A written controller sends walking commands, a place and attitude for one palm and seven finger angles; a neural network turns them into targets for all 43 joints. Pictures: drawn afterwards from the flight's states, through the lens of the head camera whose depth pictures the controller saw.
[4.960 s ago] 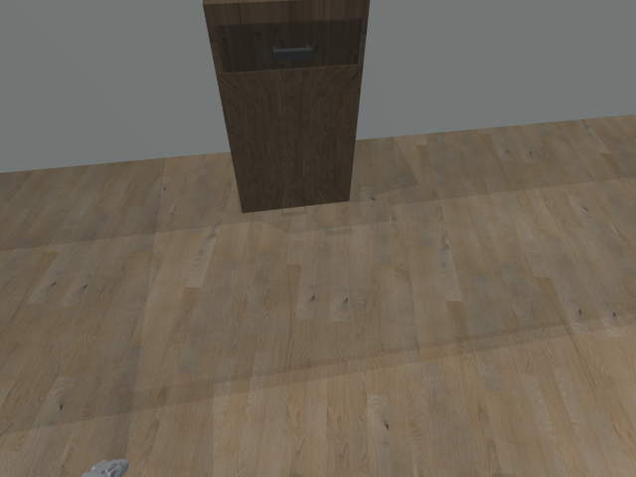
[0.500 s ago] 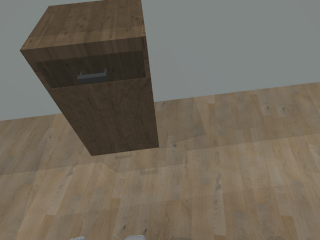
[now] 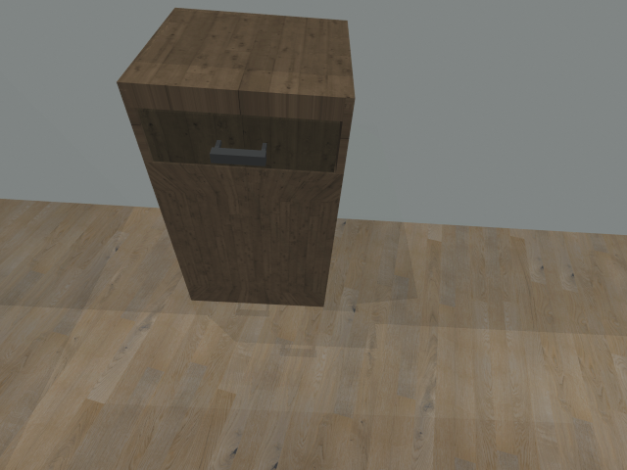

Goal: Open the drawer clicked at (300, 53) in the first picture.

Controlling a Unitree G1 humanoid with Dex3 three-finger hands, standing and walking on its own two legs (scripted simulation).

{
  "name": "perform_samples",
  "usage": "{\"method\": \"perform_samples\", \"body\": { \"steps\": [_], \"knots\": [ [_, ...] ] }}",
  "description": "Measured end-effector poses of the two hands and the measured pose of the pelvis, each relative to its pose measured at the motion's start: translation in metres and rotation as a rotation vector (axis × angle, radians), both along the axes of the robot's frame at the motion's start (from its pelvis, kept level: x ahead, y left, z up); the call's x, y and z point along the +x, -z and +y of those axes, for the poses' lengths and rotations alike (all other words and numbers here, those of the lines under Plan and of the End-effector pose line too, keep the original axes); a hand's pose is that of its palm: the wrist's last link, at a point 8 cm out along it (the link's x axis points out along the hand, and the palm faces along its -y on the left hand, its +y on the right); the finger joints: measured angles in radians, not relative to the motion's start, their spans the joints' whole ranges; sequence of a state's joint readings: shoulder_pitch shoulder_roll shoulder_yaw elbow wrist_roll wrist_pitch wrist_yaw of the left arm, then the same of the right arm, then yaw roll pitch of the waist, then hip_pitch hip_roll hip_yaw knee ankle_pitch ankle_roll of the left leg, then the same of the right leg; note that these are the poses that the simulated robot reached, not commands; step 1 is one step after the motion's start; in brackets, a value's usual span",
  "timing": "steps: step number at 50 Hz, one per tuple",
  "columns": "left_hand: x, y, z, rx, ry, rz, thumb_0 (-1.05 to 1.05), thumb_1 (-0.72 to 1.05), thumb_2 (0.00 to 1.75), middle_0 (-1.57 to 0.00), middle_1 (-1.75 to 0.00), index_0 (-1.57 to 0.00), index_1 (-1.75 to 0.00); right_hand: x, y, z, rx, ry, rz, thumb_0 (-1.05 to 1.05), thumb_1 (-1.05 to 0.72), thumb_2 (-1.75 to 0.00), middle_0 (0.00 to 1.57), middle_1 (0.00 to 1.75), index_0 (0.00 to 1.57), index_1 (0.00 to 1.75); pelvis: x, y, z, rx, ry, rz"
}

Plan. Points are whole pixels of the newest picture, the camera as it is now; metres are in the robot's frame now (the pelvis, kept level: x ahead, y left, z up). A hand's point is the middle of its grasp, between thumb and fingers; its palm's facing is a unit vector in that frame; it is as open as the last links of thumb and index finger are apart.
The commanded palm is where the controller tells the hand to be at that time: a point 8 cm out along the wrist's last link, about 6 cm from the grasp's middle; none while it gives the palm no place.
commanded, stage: take the last steps up to it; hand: left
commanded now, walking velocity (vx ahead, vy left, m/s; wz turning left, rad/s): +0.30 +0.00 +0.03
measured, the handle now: (240, 151) +0.76 +0.22 -0.06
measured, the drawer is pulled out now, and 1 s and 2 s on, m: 0.00 0.00 0.00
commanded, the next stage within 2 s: come to a stop and stand still in 0.54 s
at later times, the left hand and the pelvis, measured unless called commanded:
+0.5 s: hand out of the picture +0.12 +0.14 -0.17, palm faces +0.09 -0.98 -0.17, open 7.3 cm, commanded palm none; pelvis +0.14 -0.02 +0.00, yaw +2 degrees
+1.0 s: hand (216, 378) +0.29 +0.18 -0.17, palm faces +0.04 -0.96 -0.26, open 7.3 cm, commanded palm none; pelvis +0.24 -0.02 -0.01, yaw +1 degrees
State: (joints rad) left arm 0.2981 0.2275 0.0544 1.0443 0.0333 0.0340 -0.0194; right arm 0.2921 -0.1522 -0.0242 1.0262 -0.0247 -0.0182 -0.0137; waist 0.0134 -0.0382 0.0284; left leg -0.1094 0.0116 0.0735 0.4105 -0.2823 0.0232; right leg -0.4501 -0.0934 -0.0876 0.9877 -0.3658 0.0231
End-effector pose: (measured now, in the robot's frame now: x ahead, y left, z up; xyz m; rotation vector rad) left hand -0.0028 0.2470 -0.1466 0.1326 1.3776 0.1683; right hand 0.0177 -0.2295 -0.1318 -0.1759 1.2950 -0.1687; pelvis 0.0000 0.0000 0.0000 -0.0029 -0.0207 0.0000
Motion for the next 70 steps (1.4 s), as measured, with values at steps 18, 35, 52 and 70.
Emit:
{"method": "perform_samples", "body": {
  "steps": [18, 35, 52, 70],
  "knots": [
    [0.123, -0.008, -0.052, 0.031, -0.020, -0.148, 0.00, 0.94, 0.90, -0.20, -0.30, -0.21, -0.30, 0.041, 0.026, -0.031, 0.069, 0.042, 0.184, 0.01, -0.91, -0.90, 0.20, 0.30, 0.20, 0.30, 0.094, 0.007, -0.035, 0.001, -0.031, -0.010],
    [0.152, 0.019, -0.025, -0.061, -0.073, 0.102, 0.00, 0.91, 0.90, -0.20, -0.30, -0.20, -0.30, 0.261, 0.007, 0.015, 0.008, -0.064, -0.138, 0.00, -0.91, -0.90, 0.19, 0.30, 0.20, 0.30, 0.201, 0.013, 0.008, 0.000, -0.020, -0.002],
    [0.289, -0.009, -0.023, 0.082, 0.021, -0.108, 0.00, 0.92, 0.90, -0.19, -0.30, -0.20, -0.30, 0.269, 0.032, -0.021, 0.041, 0.028, 0.030, 0.00, -0.91, -0.90, 0.20, 0.30, 0.20, 0.30, 0.236, 0.011, -0.018, 0.030, -0.018, 0.000],
    [0.243, 0.003, 0.016, 0.007, -0.018, -0.110, 0.00, 0.91, 0.90, -0.20, -0.30, -0.20, -0.30, 0.221, 0.003, 0.020, -0.014, -0.046, 0.003, 0.01, -0.91, -0.90, 0.19, 0.30, 0.20, 0.30, 0.197, 0.004, 0.021, -0.003, -0.034, 0.004]
  ]
}}
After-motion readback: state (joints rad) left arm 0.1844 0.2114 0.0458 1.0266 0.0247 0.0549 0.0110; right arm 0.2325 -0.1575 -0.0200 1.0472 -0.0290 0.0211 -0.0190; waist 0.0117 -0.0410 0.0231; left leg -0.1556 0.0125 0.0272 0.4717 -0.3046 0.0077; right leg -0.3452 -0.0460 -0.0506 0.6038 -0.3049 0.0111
